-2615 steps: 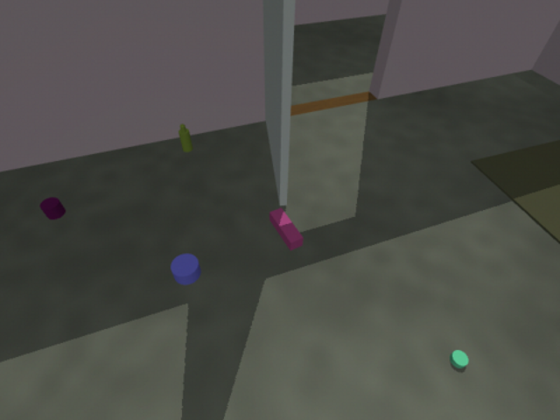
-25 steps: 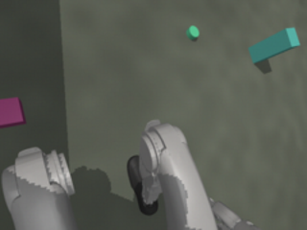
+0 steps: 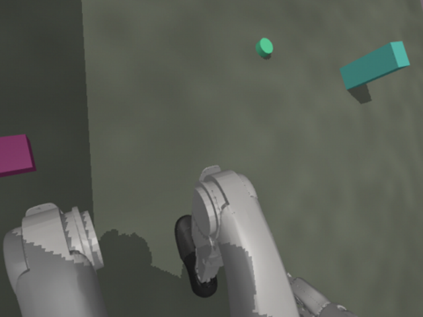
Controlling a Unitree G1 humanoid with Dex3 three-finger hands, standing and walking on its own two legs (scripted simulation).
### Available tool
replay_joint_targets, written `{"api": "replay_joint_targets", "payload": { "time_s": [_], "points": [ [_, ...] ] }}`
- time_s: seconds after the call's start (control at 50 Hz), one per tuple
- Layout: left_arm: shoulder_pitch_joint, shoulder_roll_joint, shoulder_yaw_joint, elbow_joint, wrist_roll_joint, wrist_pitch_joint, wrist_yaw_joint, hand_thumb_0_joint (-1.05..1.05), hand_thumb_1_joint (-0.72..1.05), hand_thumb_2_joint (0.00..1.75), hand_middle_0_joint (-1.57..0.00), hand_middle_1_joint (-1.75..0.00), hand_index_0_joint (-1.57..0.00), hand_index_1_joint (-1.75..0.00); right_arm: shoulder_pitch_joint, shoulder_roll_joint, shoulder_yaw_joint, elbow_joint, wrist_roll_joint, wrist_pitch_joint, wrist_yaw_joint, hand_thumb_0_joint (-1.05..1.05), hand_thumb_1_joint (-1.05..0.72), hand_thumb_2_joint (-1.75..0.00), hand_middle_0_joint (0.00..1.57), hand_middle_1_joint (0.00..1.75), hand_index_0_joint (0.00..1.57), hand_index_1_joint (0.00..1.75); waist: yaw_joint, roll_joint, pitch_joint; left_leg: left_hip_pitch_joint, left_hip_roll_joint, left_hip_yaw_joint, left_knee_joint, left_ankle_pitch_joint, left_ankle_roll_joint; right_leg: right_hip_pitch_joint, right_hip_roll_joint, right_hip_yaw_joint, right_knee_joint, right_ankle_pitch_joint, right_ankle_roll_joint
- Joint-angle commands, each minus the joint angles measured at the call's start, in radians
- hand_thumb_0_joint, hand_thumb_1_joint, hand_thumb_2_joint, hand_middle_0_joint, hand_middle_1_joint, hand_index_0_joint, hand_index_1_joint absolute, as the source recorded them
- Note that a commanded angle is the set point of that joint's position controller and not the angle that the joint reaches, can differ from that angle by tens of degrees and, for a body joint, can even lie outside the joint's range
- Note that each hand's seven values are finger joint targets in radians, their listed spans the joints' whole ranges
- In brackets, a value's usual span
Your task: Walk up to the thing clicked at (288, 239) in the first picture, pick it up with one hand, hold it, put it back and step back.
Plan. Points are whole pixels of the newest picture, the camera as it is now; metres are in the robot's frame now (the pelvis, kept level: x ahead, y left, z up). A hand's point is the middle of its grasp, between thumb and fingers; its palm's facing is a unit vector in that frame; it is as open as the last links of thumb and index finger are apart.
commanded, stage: close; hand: left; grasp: from above
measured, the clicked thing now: out of the picture +0.40 +0.31 -0.27
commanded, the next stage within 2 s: go down in 1.30 s
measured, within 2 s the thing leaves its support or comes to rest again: neither
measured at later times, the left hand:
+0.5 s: hand out of the picture +0.40 +0.30 -0.26, palm faces -0.45 -0.12 -0.88, open 12.6 cm
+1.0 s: hand out of the picture +0.39 +0.30 -0.26, palm faces -0.46 -0.13 -0.88, open 12.6 cm
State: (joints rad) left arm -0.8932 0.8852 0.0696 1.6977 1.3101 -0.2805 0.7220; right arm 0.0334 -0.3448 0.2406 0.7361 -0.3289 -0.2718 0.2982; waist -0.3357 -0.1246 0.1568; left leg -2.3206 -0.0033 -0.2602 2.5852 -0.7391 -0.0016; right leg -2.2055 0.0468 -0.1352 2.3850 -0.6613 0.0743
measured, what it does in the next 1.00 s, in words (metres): stands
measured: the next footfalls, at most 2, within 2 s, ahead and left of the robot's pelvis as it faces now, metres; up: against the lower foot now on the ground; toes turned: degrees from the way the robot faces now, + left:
none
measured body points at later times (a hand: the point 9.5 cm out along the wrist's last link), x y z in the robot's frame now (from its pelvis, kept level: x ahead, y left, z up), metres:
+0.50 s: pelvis +0.00 +0.00 +0.00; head +0.26 +0.13 +0.34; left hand +0.42 +0.30 -0.21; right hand +0.08 -0.26 -0.06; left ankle +0.06 +0.12 -0.26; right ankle +0.12 -0.13 -0.26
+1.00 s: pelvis +0.00 +0.00 +0.00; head +0.25 +0.14 +0.34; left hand +0.41 +0.30 -0.21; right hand +0.08 -0.26 -0.06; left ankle +0.06 +0.12 -0.26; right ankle +0.12 -0.13 -0.26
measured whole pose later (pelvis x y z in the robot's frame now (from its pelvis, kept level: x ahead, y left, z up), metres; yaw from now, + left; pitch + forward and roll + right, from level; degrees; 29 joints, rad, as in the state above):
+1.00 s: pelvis +0.00 +0.00 +0.00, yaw +0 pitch +25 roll -15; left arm -0.88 0.88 0.06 1.70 1.31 -0.29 0.72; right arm 0.03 -0.35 0.24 0.74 -0.33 -0.27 0.30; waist -0.33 -0.13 0.16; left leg -2.32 0.00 -0.26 2.59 -0.74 0.00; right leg -2.20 0.05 -0.14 2.39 -0.66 0.08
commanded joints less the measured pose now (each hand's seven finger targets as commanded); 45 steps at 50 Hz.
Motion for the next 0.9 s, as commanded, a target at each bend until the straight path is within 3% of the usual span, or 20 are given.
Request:
{"api": "replay_joint_targets", "payload": {
  "time_s": [0.0, 0.08, 0.26, 0.4, 0.44, 0.46, 0.48, 0.5, 0.52, 0.58, 0.64, 0.66, 0.76, 0.84, 0.88],
  "points": [
    [-0.224, 0.199, 0.014, -0.093, -0.017, 0.001, 0.039, 0.00, -0.19, 0.72, -0.20, -0.86, -0.24, -0.81, 0.146, -0.335, -0.097, 0.009, 0.014, -0.004, -0.002, 0.00, -0.88, -0.89, 0.20, 0.30, 0.20, 0.30, -0.055, 0.470, -0.597, 0.463, 0.031, 0.098, -0.311, 0.185, -0.005, 0.287, 0.032, -0.139, -0.181, 0.204, -0.088],
    [-0.202, 0.170, 0.003, -0.061, -0.010, -0.002, 0.029, 0.00, -0.19, 0.72, -0.18, -0.89, -0.23, -0.84, 0.147, -0.322, -0.087, 0.000, 0.013, -0.005, 0.006, 0.00, -0.88, -0.89, 0.20, 0.30, 0.20, 0.30, -0.059, 0.455, -0.585, 0.458, 0.029, 0.091, -0.301, 0.191, -0.004, 0.272, 0.029, -0.145, -0.164, 0.215, -0.086],
    [-0.236, 0.174, -0.012, -0.084, -0.021, -0.017, 0.038, 0.00, -0.19, 0.72, -0.18, -0.90, -0.23, -0.85, 0.143, -0.329, -0.074, 0.009, 0.006, -0.010, 0.005, 0.00, -0.88, -0.89, 0.20, 0.30, 0.20, 0.30, -0.067, 0.468, -0.605, 0.478, 0.031, 0.094, -0.298, 0.208, -0.005, 0.308, 0.032, -0.145, -0.177, 0.233, -0.085],
    [-0.226, 0.199, 0.009, -0.105, -0.020, -0.009, 0.042, 0.00, -0.21, 0.73, -0.15, -0.93, -0.20, -0.87, 0.146, -0.325, -0.082, 0.013, 0.006, -0.008, 0.006, 0.00, -0.88, -0.89, 0.20, 0.30, 0.20, 0.30, -0.053, 0.480, -0.627, 0.475, 0.030, 0.107, -0.292, 0.210, -0.005, 0.328, 0.037, -0.137, -0.186, 0.232, -0.086],
    [-0.220, 0.197, 0.014, -0.091, -0.022, -0.004, 0.044, 0.00, -0.24, 0.75, -0.15, -0.91, -0.19, -0.87, 0.169, -0.342, -0.099, 0.007, 0.010, 0.000, 0.000, 0.00, -0.88, -0.89, 0.20, 0.30, 0.20, 0.30, -0.062, 0.469, -0.643, 0.467, 0.030, 0.118, -0.295, 0.212, -0.002, 0.359, 0.045, -0.122, -0.206, 0.239, -0.089],
    [-0.217, 0.204, 0.021, -0.062, -0.022, 0.001, 0.045, 0.00, -0.24, 0.75, -0.16, -0.91, -0.20, -0.86, 0.168, -0.332, -0.091, 0.004, 0.010, 0.001, -0.001, 0.00, -0.88, -0.89, 0.20, 0.30, 0.20, 0.30, -0.062, 0.444, -0.619, 0.442, 0.029, 0.118, -0.286, 0.199, 0.001, 0.347, 0.039, -0.120, -0.200, 0.232, -0.088],
    [-0.210, 0.184, 0.001, -0.061, -0.020, 0.005, 0.037, 0.00, -0.22, 0.74, -0.16, -0.91, -0.21, -0.86, 0.167, -0.333, -0.094, 0.002, 0.012, -0.001, 0.000, 0.00, -0.88, -0.89, 0.20, 0.30, 0.20, 0.30, -0.063, 0.427, -0.603, 0.430, 0.027, 0.119, -0.282, 0.190, 0.003, 0.326, 0.039, -0.123, -0.200, 0.217, -0.087],
    [-0.200, 0.205, 0.034, -0.051, -0.028, 0.005, 0.042, 0.00, -0.22, 0.74, -0.16, -0.92, -0.20, -0.86, 0.177, -0.331, -0.091, 0.010, 0.009, 0.003, -0.003, 0.00, -0.88, -0.89, 0.20, 0.30, 0.20, 0.30, -0.058, 0.426, -0.611, 0.426, 0.027, 0.119, -0.288, 0.191, 0.005, 0.342, 0.043, -0.121, -0.213, 0.217, -0.087],
    [-0.201, 0.190, 0.010, -0.057, -0.029, 0.007, 0.032, 0.00, -0.23, 0.75, -0.17, -0.89, -0.21, -0.85, 0.168, -0.332, -0.094, -0.004, 0.014, 0.000, -0.004, 0.00, -0.88, -0.89, 0.20, 0.30, 0.20, 0.30, -0.059, 0.417, -0.605, 0.432, 0.025, 0.121, -0.280, 0.188, 0.005, 0.329, 0.038, -0.119, -0.204, 0.215, -0.086],
    [-0.190, 0.217, 0.041, -0.063, -0.030, 0.004, 0.029, 0.00, -0.22, 0.74, -0.16, -0.90, -0.21, -0.85, 0.171, -0.328, -0.091, 0.005, 0.015, 0.001, -0.005, 0.00, -0.88, -0.89, 0.20, 0.30, 0.20, 0.30, -0.040, 0.449, -0.622, 0.449, 0.028, 0.113, -0.296, 0.211, -0.001, 0.324, 0.038, -0.131, -0.190, 0.228, -0.088],
    [-0.183, 0.213, 0.043, -0.056, -0.027, -0.003, 0.017, 0.00, -0.22, 0.74, -0.16, -0.92, -0.20, -0.87, 0.173, -0.323, -0.087, -0.003, 0.017, 0.002, -0.001, 0.00, -0.88, -0.89, 0.20, 0.30, 0.20, 0.30, -0.044, 0.462, -0.621, 0.466, 0.028, 0.112, -0.295, 0.227, -0.004, 0.326, 0.037, -0.136, -0.174, 0.243, -0.087],
    [-0.193, 0.199, 0.026, -0.070, -0.030, -0.007, 0.012, 0.00, -0.21, 0.73, -0.16, -0.92, -0.21, -0.87, 0.159, -0.327, -0.091, -0.007, 0.016, 0.001, -0.002, 0.00, -0.88, -0.89, 0.20, 0.30, 0.20, 0.30, -0.047, 0.458, -0.618, 0.456, 0.028, 0.114, -0.290, 0.213, -0.002, 0.325, 0.038, -0.130, -0.182, 0.232, -0.087],
    [-0.210, 0.200, 0.027, -0.111, -0.023, -0.026, 0.018, 0.00, -0.20, 0.72, -0.17, -0.92, -0.22, -0.86, 0.170, -0.331, -0.104, 0.008, 0.011, 0.006, -0.009, 0.00, -0.88, -0.89, 0.20, 0.30, 0.20, 0.30, -0.048, 0.487, -0.637, 0.476, 0.028, 0.117, -0.295, 0.203, -0.005, 0.329, 0.040, -0.131, -0.188, 0.225, -0.088],
    [-0.203, 0.165, -0.004, -0.095, -0.016, -0.028, 0.023, 0.00, -0.21, 0.73, -0.16, -0.91, -0.21, -0.86, 0.160, -0.335, -0.105, 0.014, 0.010, 0.003, -0.006, 0.00, -0.88, -0.89, 0.20, 0.30, 0.20, 0.30, -0.055, 0.475, -0.622, 0.487, 0.029, 0.107, -0.295, 0.217, -0.008, 0.305, 0.037, -0.138, -0.175, 0.237, -0.087],
    [-0.192, 0.171, 0.004, -0.074, -0.014, -0.026, 0.034, 0.00, -0.21, 0.74, -0.16, -0.91, -0.21, -0.86, 0.159, -0.327, -0.088, 0.005, 0.007, 0.002, -0.002, 0.00, -0.88, -0.89, 0.20, 0.30, 0.20, 0.30, -0.058, 0.459, -0.618, 0.486, 0.030, 0.106, -0.289, 0.230, -0.007, 0.315, 0.038, -0.139, -0.173, 0.253, -0.086]
  ]
}}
